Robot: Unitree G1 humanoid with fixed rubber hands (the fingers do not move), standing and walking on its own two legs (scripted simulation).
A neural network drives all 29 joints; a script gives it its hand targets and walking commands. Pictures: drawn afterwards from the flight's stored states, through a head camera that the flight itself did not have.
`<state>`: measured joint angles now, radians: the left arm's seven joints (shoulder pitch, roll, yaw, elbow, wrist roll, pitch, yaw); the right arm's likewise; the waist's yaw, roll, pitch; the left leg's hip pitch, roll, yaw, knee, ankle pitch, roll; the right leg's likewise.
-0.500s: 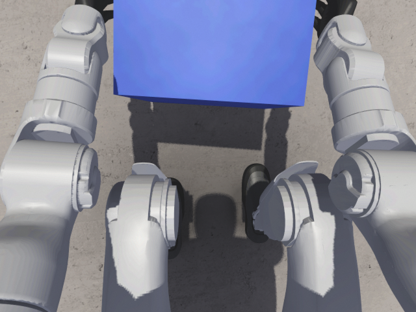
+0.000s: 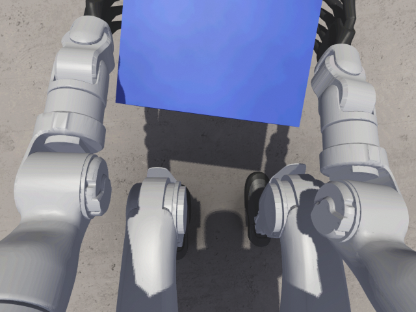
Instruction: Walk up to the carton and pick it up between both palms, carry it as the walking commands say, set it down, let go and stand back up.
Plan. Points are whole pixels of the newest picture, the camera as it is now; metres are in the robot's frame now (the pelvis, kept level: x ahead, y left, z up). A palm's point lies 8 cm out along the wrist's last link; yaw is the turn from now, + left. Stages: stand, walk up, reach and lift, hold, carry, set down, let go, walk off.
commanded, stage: reach and lift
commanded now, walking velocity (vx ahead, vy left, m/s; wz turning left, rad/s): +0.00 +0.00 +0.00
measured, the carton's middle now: (215, 48) +0.54 +0.02 -0.20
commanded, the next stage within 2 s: none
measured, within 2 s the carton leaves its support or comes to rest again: neither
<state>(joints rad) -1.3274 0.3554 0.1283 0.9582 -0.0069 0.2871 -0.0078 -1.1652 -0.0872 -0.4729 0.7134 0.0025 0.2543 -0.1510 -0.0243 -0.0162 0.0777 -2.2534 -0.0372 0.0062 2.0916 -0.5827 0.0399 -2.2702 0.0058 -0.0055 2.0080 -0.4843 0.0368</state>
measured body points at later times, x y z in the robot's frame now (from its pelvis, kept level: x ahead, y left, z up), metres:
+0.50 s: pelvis +0.00 +0.00 +0.05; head +0.30 +0.03 +0.39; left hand +0.54 +0.19 -0.05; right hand +0.52 -0.17 -0.04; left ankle +0.10 +0.10 -0.37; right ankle +0.13 -0.13 -0.37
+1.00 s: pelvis +0.01 +0.00 +0.11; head +0.28 +0.02 +0.47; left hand +0.53 +0.18 +0.03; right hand +0.50 -0.18 +0.04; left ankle +0.10 +0.10 -0.37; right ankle +0.13 -0.13 -0.37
